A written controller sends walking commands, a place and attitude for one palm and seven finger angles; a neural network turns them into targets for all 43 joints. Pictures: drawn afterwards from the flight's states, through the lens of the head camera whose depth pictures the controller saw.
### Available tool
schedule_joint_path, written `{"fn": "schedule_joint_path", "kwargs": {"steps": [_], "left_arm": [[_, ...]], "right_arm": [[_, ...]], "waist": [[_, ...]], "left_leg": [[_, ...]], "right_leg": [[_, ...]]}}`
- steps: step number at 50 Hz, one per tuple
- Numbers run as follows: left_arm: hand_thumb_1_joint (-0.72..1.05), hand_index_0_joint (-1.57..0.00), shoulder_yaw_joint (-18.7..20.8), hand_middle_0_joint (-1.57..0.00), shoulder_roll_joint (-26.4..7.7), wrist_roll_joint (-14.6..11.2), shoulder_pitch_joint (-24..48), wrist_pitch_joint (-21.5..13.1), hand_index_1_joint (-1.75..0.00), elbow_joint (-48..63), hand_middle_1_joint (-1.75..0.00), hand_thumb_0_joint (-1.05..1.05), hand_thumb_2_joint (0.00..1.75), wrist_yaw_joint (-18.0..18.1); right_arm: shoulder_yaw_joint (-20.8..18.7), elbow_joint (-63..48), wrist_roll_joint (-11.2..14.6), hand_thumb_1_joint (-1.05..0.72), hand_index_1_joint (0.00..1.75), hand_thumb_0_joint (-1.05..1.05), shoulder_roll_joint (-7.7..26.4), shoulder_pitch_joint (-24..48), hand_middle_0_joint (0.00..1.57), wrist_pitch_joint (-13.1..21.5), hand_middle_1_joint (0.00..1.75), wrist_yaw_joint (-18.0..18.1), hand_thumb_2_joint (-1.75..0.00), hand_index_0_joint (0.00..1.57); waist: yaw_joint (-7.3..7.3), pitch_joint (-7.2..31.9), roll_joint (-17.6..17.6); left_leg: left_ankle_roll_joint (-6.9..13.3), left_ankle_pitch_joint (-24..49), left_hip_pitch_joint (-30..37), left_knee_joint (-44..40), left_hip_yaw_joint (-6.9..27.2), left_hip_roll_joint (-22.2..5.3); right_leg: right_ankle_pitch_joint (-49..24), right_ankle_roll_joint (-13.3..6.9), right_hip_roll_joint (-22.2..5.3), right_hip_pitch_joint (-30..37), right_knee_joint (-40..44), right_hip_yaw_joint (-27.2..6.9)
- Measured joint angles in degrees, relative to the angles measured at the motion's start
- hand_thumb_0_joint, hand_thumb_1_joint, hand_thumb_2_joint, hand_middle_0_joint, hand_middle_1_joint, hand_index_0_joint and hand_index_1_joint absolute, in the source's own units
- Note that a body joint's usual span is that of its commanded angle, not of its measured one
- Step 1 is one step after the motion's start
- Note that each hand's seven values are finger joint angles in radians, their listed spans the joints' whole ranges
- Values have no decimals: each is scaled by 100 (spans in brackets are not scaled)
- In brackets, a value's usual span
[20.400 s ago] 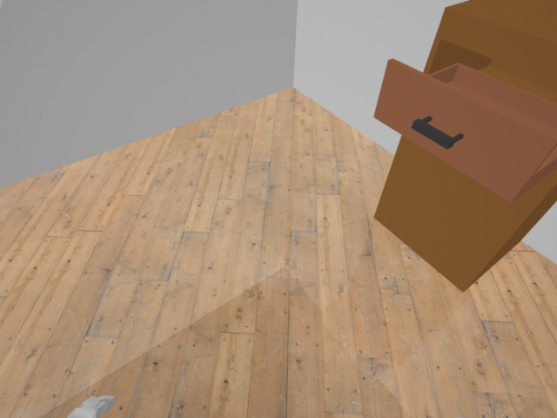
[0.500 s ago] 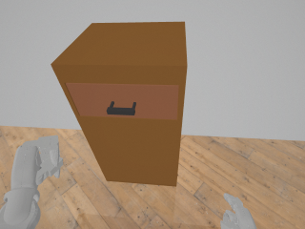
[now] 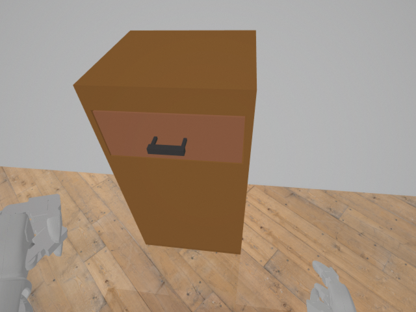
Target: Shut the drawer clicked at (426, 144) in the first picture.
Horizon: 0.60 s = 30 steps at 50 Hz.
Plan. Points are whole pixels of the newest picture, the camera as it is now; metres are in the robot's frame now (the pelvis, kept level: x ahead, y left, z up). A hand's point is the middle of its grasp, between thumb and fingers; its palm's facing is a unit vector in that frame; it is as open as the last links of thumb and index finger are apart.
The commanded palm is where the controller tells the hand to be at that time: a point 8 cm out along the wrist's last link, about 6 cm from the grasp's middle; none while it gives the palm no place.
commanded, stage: step back with the hand held close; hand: left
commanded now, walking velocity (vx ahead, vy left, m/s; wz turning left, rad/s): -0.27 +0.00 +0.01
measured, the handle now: (168, 145) +0.57 +0.20 -0.02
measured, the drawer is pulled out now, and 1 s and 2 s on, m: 0.00 0.00 0.00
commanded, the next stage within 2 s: stop stepping back and stand still in 1.22 s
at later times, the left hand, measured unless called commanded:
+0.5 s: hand (26, 249) +0.15 +0.27 +0.16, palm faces +0.31 -0.80 -0.51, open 3.2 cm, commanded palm +0.08 +0.31 +0.17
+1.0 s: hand out of the picture +0.08 +0.30 +0.17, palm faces +0.38 -0.79 -0.48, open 3.2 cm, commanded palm +0.01 +0.33 +0.17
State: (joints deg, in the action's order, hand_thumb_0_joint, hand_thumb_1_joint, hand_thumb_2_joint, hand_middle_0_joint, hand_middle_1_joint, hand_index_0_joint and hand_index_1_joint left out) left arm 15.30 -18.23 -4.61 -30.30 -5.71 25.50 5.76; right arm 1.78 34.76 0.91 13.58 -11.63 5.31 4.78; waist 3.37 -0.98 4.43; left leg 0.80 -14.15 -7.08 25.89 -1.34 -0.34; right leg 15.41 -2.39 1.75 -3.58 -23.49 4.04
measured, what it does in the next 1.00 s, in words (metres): walks backwards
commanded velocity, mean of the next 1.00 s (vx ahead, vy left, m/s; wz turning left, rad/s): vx -0.31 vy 0.00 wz -0.01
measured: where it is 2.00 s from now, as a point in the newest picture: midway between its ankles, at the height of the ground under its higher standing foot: outside the picture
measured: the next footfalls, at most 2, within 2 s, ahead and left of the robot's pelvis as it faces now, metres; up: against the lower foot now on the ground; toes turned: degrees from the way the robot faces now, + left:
right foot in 1.12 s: -0.20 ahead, -0.05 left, +0.00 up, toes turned -1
left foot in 1.40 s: -0.07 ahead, +0.11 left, +0.00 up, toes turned +0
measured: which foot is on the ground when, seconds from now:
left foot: down 0.00-1.00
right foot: down 0.00-0.84, up 0.86-1.00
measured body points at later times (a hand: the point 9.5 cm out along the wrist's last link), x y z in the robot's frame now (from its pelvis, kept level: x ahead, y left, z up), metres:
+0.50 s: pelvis -0.05 +0.03 -0.01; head -0.02 +0.03 +0.44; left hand +0.12 +0.31 +0.19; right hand +0.14 -0.21 -0.09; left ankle +0.00 +0.11 -0.74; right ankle -0.02 -0.09 -0.74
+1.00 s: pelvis -0.11 +0.04 -0.01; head -0.08 +0.08 +0.44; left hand +0.06 +0.34 +0.20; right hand +0.05 -0.19 -0.08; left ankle +0.00 +0.11 -0.74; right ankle -0.18 -0.10 -0.70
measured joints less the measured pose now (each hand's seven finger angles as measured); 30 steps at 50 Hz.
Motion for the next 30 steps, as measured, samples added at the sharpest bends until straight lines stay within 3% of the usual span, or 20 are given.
{"fn": "schedule_joint_path", "kwargs": {"steps": [5, 11, 15, 21, 30], "left_arm": [[89, -141, 486, -141, -293, 52, 50, -397, -160, 184, -160, 1, 90, 5], [89, -140, 333, -140, -206, 57, -410, -341, -160, 225, -160, 1, 90, -59], [89, -140, 285, -140, -373, 60, -708, -266, -160, 524, -160, 1, 90, -52], [89, -140, 586, -140, -675, 43, -706, -374, -160, 933, -160, 1, 90, 68], [89, -140, 646, -140, -496, 133, -613, -548, -160, 760, -160, 1, 90, 104]], "right_arm": [[-57, -103, -26, -90, 30, 1, 1, 111, 21, -269, 30, -110, -90, 20], [-222, -254, -2, -90, 30, 1, 81, 211, 21, -622, 29, -140, -90, 20], [-258, -345, 26, -91, 30, 1, 59, 172, 21, -747, 29, -74, -90, 20], [-227, -412, 22, -91, 30, 1, -33, 149, 20, -737, 29, -22, -90, 20], [-150, -494, 13, -90, 30, 1, -99, 243, 21, -543, 30, -54, -90, 20]], "waist": [[-201, -13, -32], [-356, -144, -99], [-349, -221, -219], [-289, -223, -347], [-308, -128, -260]], "left_leg": [[-3, -40, -381, 205, 67, -38], [106, 114, -652, 90, -56, 76], [154, 178, -816, 111, -94, 125], [204, 260, -1035, 230, -84, 156], [268, 393, -1388, 490, -82, 160]], "right_leg": [[-60, 18, 38, -268, 6, 66], [-116, 126, -90, -680, -130, -41], [-141, 167, -147, -889, -243, -71], [-213, 202, -186, -1101, -372, -51], [-337, 222, -208, -1446, -640, -32]]}}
